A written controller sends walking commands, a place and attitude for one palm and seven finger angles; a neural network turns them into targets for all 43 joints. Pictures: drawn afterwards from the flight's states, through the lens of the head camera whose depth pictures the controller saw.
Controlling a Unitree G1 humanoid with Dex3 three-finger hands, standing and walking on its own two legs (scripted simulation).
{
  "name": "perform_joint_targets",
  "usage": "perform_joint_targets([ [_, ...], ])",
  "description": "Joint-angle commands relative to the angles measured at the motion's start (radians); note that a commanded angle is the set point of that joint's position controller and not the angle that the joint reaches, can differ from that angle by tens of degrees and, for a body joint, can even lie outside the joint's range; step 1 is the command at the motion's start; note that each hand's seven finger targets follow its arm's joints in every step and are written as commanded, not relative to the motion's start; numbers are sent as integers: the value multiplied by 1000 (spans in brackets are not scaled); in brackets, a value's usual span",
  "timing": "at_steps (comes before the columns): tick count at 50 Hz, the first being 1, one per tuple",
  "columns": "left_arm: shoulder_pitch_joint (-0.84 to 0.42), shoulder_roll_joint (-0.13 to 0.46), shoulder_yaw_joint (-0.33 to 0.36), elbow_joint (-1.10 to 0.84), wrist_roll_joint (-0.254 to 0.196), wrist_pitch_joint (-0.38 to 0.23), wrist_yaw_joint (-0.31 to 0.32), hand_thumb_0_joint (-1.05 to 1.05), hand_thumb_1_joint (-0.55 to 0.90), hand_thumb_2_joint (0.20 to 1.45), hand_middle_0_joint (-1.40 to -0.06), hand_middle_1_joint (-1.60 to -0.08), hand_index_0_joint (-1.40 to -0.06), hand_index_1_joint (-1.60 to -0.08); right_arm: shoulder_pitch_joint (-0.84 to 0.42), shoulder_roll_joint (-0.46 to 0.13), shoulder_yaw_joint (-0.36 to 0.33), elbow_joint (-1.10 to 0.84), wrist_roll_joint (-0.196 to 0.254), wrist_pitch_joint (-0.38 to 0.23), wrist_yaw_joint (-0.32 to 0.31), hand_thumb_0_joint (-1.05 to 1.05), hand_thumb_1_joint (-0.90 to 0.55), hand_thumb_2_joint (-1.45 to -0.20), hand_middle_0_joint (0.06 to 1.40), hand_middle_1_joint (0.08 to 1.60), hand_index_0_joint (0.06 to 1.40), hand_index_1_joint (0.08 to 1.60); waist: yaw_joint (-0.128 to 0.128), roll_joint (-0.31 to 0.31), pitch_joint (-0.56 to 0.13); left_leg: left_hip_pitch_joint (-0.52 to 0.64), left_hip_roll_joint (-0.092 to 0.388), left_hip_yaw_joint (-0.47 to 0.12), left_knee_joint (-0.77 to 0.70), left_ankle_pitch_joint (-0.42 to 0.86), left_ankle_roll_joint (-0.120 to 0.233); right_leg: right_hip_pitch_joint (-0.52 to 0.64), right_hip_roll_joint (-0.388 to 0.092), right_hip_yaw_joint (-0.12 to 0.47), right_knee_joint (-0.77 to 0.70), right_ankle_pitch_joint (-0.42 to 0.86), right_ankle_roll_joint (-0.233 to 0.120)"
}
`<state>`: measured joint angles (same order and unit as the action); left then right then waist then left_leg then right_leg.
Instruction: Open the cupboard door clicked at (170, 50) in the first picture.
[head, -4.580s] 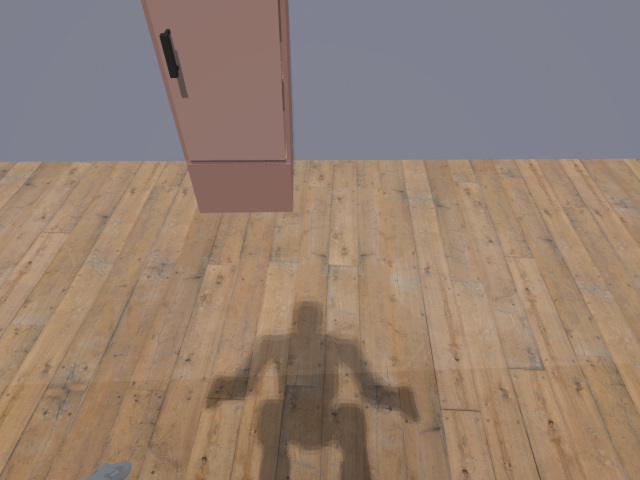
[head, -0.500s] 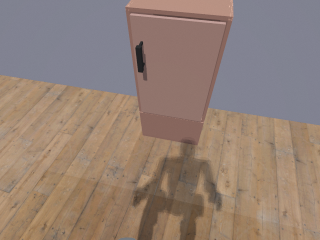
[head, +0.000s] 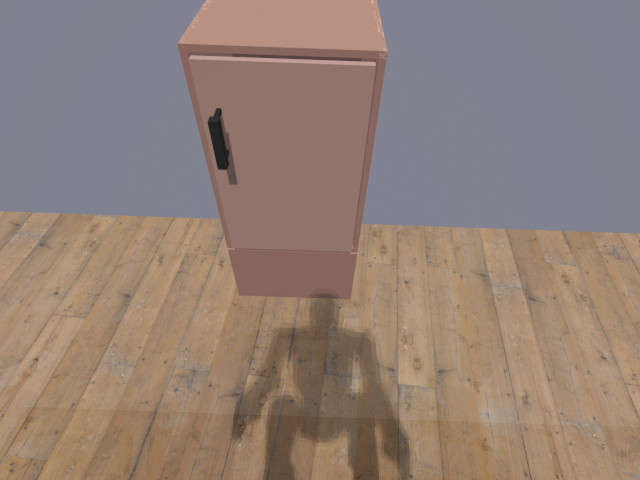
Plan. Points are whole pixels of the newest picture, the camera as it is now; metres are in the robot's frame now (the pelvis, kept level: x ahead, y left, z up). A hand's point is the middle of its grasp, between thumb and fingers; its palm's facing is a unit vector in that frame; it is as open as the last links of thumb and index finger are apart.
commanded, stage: take the last steps up to it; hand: left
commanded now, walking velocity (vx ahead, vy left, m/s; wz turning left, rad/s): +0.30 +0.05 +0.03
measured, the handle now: (220, 139) +0.82 +0.24 -0.04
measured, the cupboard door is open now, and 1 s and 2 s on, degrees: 0 0 0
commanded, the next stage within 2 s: come to a stop and stand still in 0.70 s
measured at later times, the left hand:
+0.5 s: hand out of the picture +0.04 +0.14 -0.17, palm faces +0.15 -0.98 -0.15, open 7.3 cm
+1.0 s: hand (191, 336) +0.39 +0.24 -0.17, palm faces +0.05 -0.97 -0.23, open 7.3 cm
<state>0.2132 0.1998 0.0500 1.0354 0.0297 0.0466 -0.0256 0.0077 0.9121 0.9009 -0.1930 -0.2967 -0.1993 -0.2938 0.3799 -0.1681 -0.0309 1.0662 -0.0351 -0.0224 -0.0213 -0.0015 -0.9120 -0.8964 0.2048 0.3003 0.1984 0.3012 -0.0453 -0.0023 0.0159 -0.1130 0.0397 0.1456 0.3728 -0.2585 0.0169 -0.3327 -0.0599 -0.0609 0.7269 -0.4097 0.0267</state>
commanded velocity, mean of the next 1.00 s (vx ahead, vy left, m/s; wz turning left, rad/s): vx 0.12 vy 0.03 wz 0.00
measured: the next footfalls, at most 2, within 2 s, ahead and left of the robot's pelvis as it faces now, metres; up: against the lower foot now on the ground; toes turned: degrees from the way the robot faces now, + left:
right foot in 0.08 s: +0.06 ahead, -0.13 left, +0.00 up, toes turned -6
left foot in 0.58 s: +0.30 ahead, +0.15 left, +0.00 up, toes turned +12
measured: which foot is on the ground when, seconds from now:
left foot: down 0.00-0.08, up 0.10-0.56, down 0.58-1.00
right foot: up 0.00-0.06, down 0.08-0.58, up 0.60-1.00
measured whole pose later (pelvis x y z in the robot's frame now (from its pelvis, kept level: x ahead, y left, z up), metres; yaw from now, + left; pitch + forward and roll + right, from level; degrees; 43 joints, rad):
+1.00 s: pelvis +0.30 +0.05 -0.01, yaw +2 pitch -2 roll +2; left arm 0.14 0.18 0.04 1.00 0.02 0.01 0.03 0.00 0.91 0.90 -0.19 -0.30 -0.20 -0.29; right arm 0.28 -0.13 -0.02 1.08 -0.02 -0.02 -0.03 -0.01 -0.92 -0.90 0.20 0.30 0.20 0.30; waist -0.02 -0.03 0.05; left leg -0.12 -0.02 0.17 0.45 -0.30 0.04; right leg -0.38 -0.07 -0.07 0.66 -0.23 0.02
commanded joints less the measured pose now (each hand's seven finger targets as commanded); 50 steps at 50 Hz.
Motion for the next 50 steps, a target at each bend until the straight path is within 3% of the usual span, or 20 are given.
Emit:
perform_joint_targets([
  [1, 1, 28, 5, -54, -8, -57, 3, 0, 900, 900, -200, -300, -200, -300, 27, -156, -34, -1, 9, -12, -1, 0, -900, -900, 200, 300, 200, 300, 45, 132, 29, -76, 211, -210, -79, -44, 104, 127, 32, -63, -242, 98, -16],
  [2, 68, 47, 12, -26, -6, -66, 8, 0, 900, 900, -200, -300, -200, -300, 15, -135, -29, 2, 14, -13, 2, 0, -900, -900, 200, 300, 200, 300, 79, 73, 8, -161, 167, -171, 4, -98, 71, 268, 18, -39, -328, 152, -25],
  [3, 152, 105, 25, 8, -1, -78, 18, 0, 900, 900, -200, -300, -200, -300, 8, -90, -19, -2, 23, -18, 7, 0, -900, -900, 200, 300, 200, 300, 117, -66, -10, -340, 97, -82, 170, -181, 26, 453, -111, 107, -397, 47, -61],
  [4, 266, 208, 46, 35, 0, -84, 29, 0, 900, 900, -200, -300, -200, -300, -40, -45, -8, -45, 26, -21, 13, 0, -900, -900, 200, 300, 200, 300, 166, -313, 9, -553, -2, 11, 435, -323, -16, 533, -346, 435, -533, -81, -156],
  [5, 309, 219, 44, 43, -14, -81, 37, 0, 900, 900, -200, -300, -200, -300, -108, -111, -21, -70, 10, -15, 17, 0, -900, -900, 200, 300, 200, 300, 180, -200, 33, -588, 30, -91, 582, -323, -12, 430, -409, 526, -596, -175, -208],
  [7, 196, 151, 35, 26, -15, -91, 44, 0, 900, 900, -200, -300, -200, -300, -96, -94, -35, -40, 9, -5, 26, 0, -900, -900, 200, 300, 200, 300, 122, -182, 125, -583, 75, -128, 695, -155, -8, 278, -349, 437, -627, -232, -179],
  [10, 144, 49, 9, 12, -13, -109, 45, 0, 900, 900, -200, -300, -200, -300, -16, -41, -35, 8, 5, 9, 33, 0, -900, -900, 200, 300, 200, 300, 52, -79, 151, -526, 95, -116, 696, 6, -38, 207, -254, 172, -599, 99, -130],
  [12, 161, 42, 1, 16, -14, -119, 44, 0, 900, 900, -200, -300, -200, -300, -1, -30, -35, 12, 6, 15, 38, 0, -900, -900, 200, 300, 200, 300, 41, -86, 146, -515, 88, -101, 682, 61, -48, 201, -224, 96, -598, 224, -123],
  [20, 242, 71, 0, 61, -8, -139, 49, 0, 900, 900, -200, -300, -200, -300, -198, -48, -34, -85, 13, 10, 60, 0, -900, -900, 200, 300, 200, 300, 65, -123, 164, -570, 95, -71, 488, 154, -48, 277, -236, 35, -575, 428, -150],
  [25, 263, 100, 11, 83, 1, -128, 56, 0, 900, 900, -200, -300, -200, -300, -271, -42, -23, -122, 15, -9, 67, 0, -900, -900, 200, 300, 200, 300, 77, -135, 132, -421, 51, -35, 289, 65, 0, 325, -247, 14, -466, 612, -139],
  [26, 261, 109, 14, 84, 3, -125, 56, 0, 900, 900, -200, -300, -200, -300, -234, -55, -26, -116, 14, -15, 61, 0, -900, -900, 200, 300, 200, 300, 57, -118, 115, -321, 28, -19, 260, 36, 11, 292, -251, 8, -393, 686, -134],
  [28, 253, 96, 12, 80, -6, -120, 53, 0, 900, 900, -200, -300, -200, -300, 21, -119, -40, -39, 1, -26, 41, 0, -900, -900, 200, 300, 200, 300, -49, -29, -48, 46, -3, -15, 138, 135, 31, 197, -169, -67, -40, 701, -87],
  [29, 316, 46, 6, 73, -20, -116, 45, 0, 900, 900, -200, -300, -200, -300, 132, -235, -62, -20, -10, -35, 25, 0, -900, -900, 200, 300, 200, 300, -66, 213, -207, 300, 225, -275, 122, 285, 102, -5, -35, -127, 239, 303, -42],
  [30, 296, 12, -7, 45, -26, -118, 38, 0, 900, 900, -200, -300, -200, -300, 197, -293, -73, -3, 9, -30, 13, 0, -900, -900, 200, 300, 200, 300, -76, 335, -275, 391, 384, -528, 22, 438, 189, -177, 56, -54, 501, -188, -37],
  [31, 224, 29, -1, 19, -24, -112, 42, 0, 900, 900, -200, -300, -200, -300, 139, -280, -70, -18, 21, -21, 6, 0, -900, -900, 200, 300, 200, 300, -59, 208, -191, 283, 391, -492, -22, 387, 209, -214, 1, 24, 594, -183, -59],
  [34, 147, 4, 6, 33, -15, -101, 33, 0, 900, 900, -200, -300, -200, -300, -49, -124, -28, -55, 16, -47, -3, 0, -900, -900, 200, 300, 200, 300, 8, 87, -24, 18, 293, -269, -61, 484, 149, -215, -78, 52, 582, 29, -41],
  [37, 209, -31, 5, 49, -8, -71, 32, 0, 900, 900, -200, -300, -200, -300, -86, -88, -13, -50, 21, -61, -5, 0, -900, -900, 200, 300, 200, 300, 69, 96, -8, -100, 232, -141, -116, 523, 121, -121, -73, 32, 466, 86, -20],
  [40, 189, -30, 8, 29, -3, -52, 33, 0, 900, 900, -200, -300, -200, -300, -88, -76, -17, -54, 19, -57, -5, 0, -900, -900, 200, 300, 200, 300, 80, 95, 13, -97, 222, -121, -147, 496, 146, -143, -68, 24, 353, 128, -7],
  [46, 71, 2, -10, -18, -10, -38, 56, 0, 900, 900, -200, -300, -200, -300, -96, -106, -14, -32, 15, -25, -20, 0, -900, -900, 200, 300, 200, 300, 59, 93, 21, -39, 240, -119, -16, 840, 113, -9, -17, 2, -19, 151, -7],
  [50, 77, 70, 8, -45, -5, -34, 59, 0, 900, 900, -200, -300, -200, -300, -78, -124, -38, -25, 20, 14, -23, 0, -900, -900, 200, 300, 200, 300, 69, 96, 32, -21, 208, -119, 116, 688, 61, 67, -24, 4, -211, 346, -20],
])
